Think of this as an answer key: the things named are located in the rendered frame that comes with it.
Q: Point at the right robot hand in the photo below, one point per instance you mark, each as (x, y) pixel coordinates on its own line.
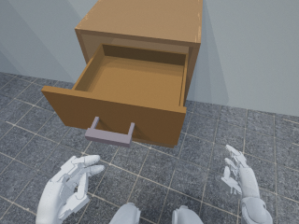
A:
(244, 183)

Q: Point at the left robot hand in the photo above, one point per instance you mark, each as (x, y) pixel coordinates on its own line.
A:
(51, 208)

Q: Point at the drawer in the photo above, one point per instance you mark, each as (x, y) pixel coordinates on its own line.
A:
(122, 85)

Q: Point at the right robot thigh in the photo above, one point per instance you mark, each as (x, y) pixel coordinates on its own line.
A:
(185, 216)

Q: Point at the handle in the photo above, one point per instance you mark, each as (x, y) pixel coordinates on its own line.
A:
(110, 138)

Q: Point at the cabinet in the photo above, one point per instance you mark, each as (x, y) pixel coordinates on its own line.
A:
(171, 25)

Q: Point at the robot thigh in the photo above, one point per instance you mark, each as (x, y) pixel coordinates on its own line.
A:
(127, 214)
(185, 216)

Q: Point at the robot right forearm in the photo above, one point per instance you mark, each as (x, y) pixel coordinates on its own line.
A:
(254, 211)

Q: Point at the left robot thigh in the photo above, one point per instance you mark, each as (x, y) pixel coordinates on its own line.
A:
(127, 214)

